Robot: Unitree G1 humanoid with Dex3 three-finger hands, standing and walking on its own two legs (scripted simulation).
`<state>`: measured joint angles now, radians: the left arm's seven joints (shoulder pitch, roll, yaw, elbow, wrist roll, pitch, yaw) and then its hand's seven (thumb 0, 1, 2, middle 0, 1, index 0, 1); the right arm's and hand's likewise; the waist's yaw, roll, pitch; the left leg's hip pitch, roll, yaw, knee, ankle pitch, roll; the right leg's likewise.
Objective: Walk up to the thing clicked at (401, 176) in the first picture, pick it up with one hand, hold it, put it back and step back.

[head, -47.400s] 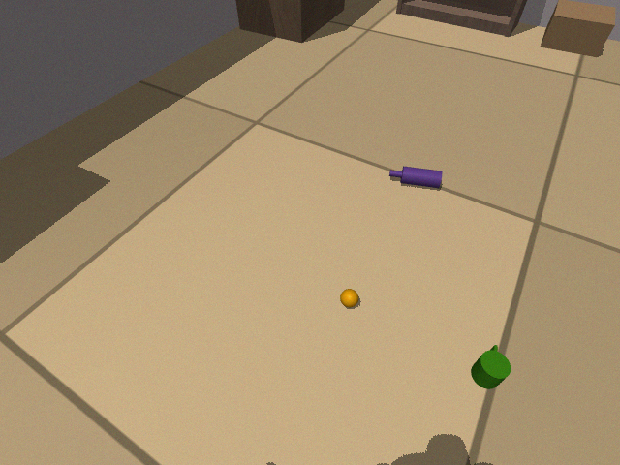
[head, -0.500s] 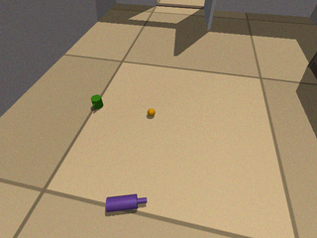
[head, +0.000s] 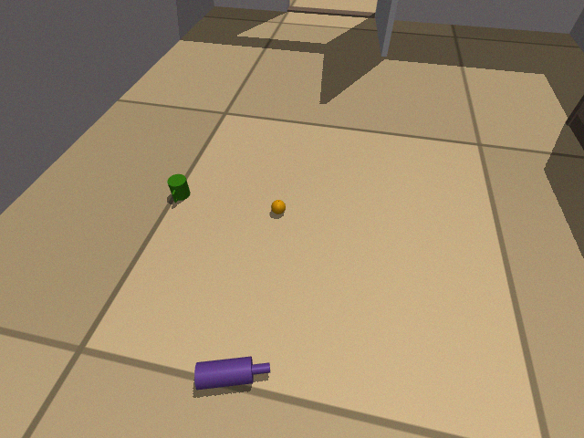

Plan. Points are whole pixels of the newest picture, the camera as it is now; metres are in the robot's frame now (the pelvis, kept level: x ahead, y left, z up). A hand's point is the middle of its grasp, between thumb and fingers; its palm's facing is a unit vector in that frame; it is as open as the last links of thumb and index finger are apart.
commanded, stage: stand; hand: left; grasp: from above
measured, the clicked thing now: (233, 371) +0.45 +0.20 -0.74
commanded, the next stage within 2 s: rise first in 0.84 s
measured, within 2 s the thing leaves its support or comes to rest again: neither
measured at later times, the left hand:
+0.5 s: hand out of the picture +0.07 +0.25 -0.16, palm faces -0.03 -0.94 -0.35, open 7.4 cm
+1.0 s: hand out of the picture +0.08 +0.25 -0.15, palm faces +0.01 -0.94 -0.35, open 7.5 cm
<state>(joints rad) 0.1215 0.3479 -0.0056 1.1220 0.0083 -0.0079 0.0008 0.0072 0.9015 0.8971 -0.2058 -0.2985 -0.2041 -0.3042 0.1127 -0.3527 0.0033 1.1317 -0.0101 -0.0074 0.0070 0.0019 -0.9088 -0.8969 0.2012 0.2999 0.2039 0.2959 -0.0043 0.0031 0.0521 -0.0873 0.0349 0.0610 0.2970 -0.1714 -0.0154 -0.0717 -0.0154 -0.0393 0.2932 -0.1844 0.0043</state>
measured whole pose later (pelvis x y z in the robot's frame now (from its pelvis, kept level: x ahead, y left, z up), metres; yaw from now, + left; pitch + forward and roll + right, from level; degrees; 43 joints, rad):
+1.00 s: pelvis +0.00 +0.00 +0.00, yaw +1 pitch -1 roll +0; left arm 0.12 0.34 0.01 1.07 -0.01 -0.01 0.01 0.01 0.88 0.91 -0.20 -0.32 -0.20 -0.33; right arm 0.15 -0.35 0.01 1.05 0.02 -0.01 -0.01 0.00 -0.92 -0.90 0.20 0.30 0.20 0.30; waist -0.01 0.01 0.05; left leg -0.14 0.03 0.05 0.34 -0.18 -0.01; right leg -0.12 -0.02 -0.05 0.34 -0.20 0.00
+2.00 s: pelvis -0.03 +0.01 -0.15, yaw +1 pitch +25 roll -2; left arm 0.08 0.36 0.09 0.61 0.45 0.09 0.07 0.00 -0.57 0.97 -0.08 -1.07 -0.09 -1.07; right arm 0.15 -0.26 -0.02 0.56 0.00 -0.20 -0.02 0.01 -0.92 -0.90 0.20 0.30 0.20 0.30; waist -0.03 0.01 -0.16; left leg -1.24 0.05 0.00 1.40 -0.59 0.00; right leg -1.20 -0.05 -0.06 1.38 -0.61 0.01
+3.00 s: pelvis -0.11 +0.01 -0.41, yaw -5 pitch +35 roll -7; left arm -0.90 0.69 0.07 1.32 1.23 -0.20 0.33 0.00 -0.54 1.01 -0.07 -1.04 -0.08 -1.03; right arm 0.14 -0.26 -0.01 0.76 -0.10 -0.06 0.10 0.00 -0.91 -0.90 0.20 0.30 0.20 0.30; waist -0.18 0.00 -0.08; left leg -2.24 0.06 -0.08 2.27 -0.65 0.03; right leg -2.15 -0.04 -0.07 2.21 -0.67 0.01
